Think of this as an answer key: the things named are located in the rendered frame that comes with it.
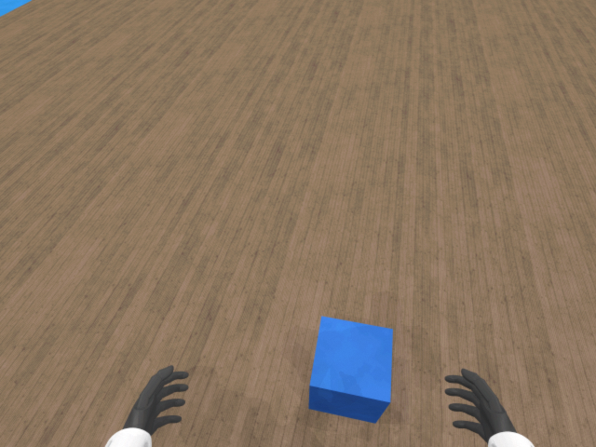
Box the left robot forearm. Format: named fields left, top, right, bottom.
left=105, top=427, right=152, bottom=447

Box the carton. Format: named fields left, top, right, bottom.
left=308, top=316, right=393, bottom=423

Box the robot left hand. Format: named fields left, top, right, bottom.
left=123, top=365, right=189, bottom=436

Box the robot right hand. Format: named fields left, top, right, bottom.
left=444, top=369, right=517, bottom=444

